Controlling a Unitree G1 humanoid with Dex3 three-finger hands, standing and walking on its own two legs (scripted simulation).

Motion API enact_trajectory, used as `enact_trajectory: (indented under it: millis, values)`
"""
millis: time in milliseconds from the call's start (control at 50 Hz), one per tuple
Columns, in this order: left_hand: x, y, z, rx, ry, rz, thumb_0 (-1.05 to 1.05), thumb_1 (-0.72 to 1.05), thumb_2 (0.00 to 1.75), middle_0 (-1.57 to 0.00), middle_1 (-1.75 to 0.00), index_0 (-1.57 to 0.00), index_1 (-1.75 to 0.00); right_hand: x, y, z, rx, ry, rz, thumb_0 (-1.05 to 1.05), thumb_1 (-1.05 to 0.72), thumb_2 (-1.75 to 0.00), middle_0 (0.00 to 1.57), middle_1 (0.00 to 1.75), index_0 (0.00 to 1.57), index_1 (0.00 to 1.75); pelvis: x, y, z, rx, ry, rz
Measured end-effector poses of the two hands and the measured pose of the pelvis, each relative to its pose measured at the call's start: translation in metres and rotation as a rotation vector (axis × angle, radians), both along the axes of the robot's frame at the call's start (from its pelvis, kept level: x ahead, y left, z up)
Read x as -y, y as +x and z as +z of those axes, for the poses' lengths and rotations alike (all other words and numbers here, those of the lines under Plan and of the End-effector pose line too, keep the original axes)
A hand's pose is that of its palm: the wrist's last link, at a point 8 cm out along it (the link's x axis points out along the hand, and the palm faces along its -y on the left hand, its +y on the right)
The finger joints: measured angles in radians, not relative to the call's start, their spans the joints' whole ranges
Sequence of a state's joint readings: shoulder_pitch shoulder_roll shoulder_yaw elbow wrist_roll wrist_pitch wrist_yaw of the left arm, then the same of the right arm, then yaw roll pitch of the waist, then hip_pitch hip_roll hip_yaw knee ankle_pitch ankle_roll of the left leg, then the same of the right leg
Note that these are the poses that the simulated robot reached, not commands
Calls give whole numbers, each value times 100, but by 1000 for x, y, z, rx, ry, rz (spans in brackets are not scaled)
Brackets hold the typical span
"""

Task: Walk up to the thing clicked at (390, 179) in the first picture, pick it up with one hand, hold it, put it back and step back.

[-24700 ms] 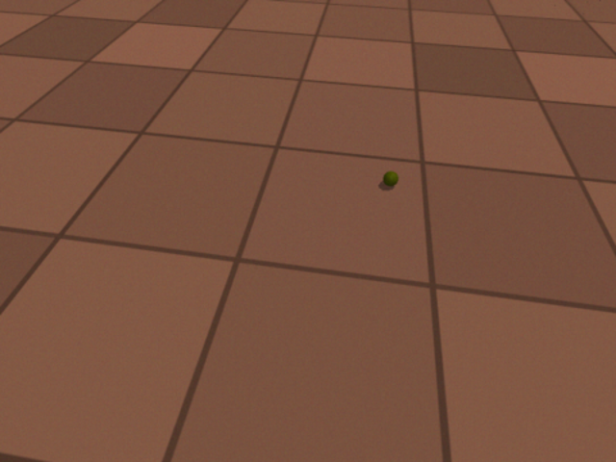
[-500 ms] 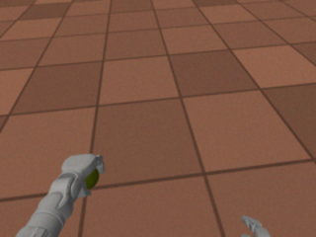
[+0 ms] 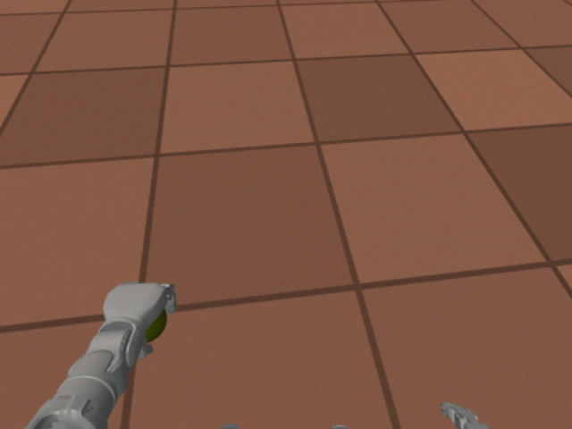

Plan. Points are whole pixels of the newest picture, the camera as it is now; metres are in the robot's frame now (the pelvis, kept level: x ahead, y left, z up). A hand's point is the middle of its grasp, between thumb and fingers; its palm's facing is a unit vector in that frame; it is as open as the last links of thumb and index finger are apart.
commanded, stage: crouch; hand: left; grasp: from above
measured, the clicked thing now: (143, 320) +0.32 +0.24 -0.11
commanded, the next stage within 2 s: lower in 1.52 s
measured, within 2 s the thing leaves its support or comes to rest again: neither
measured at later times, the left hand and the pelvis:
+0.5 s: hand (168, 340) +0.35 +0.26 -0.34, palm faces -0.45 +0.01 -0.89, open 9.1 cm; pelvis -0.05 +0.01 -0.21, yaw -2 degrees
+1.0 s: hand (179, 348) +0.37 +0.28 -0.49, palm faces -0.45 -0.03 -0.89, open 9.0 cm; pelvis -0.06 +0.01 -0.32, yaw -5 degrees
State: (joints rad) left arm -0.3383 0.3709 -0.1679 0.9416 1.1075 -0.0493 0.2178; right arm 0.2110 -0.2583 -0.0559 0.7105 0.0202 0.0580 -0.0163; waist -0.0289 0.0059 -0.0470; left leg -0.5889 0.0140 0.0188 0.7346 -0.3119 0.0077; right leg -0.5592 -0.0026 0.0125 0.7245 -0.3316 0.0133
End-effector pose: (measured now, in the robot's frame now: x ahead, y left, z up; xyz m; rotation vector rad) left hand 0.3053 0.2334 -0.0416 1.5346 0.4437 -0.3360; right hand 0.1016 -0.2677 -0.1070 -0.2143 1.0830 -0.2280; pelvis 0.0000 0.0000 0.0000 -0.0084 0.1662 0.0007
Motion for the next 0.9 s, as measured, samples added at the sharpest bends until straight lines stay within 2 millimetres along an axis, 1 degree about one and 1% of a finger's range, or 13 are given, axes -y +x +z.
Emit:
enact_trajectory:
  millis: [100, 200, 300, 380, 500, 620, 740, 900]
  values:
    - [-5, 10, -43, 27, 18, -15, 2, 1, 77, -48, -84, -66, -86, 11, -28, -33, -69, -38, -11, 1, -89, -89, 20, 30, 20, 30, -1, -9, -34, -104, -10, -1]
    - [-10, 23, -93, 46, 33, -15, 2, 1, 76, -47, -86, -66, -87, 18, -57, -75, -133, -71, -31, 1, -89, -89, 20, 30, 20, 30, -3, -20, -78, -208, -18, -1]
    - [-14, 36, -145, 59, 36, -12, 2, 1, 77, -46, -86, -65, -88, 17, -81, -125, -185, -86, -45, 1, -89, -89, 20, 30, 20, 30, -5, -32, -125, -302, -27, -3]
    - [-19, 43, -186, 57, 37, 1, 2, 1, 77, -45, -87, -65, -89, 11, -94, -164, -215, -79, -42, 1, -89, -89, 20, 30, 20, 30, -7, -41, -160, -357, -33, -5]
    - [-29, 50, -243, 32, 32, 11, 2, 0, 79, -45, -88, -65, -89, 0, -102, -216, -240, -55, -7, 1, -89, -89, 21, 30, 20, 30, -7, -52, -208, -421, -45, -6]
    - [-37, 57, -295, 27, 14, 13, 2, -1, 79, -47, -87, -66, -88, -5, -102, -257, -269, -44, 35, 1, -89, -89, 21, 30, 21, 30, -7, -56, -247, -468, -62, -8]
    - [-41, 64, -336, 31, -2, 9, 2, -1, 78, -49, -86, -69, -86, -3, -98, -283, -293, -51, 69, 0, -90, -89, 21, 30, 21, 30, -7, -56, -278, -494, -77, -13]
    - [-45, 70, -376, 37, -9, 14, 1, -1, 74, -51, -84, -71, -84, 3, -98, -307, -314, -58, 98, 0, -90, -90, 21, 30, 20, 30, -6, -58, -308, -495, -88, -24]
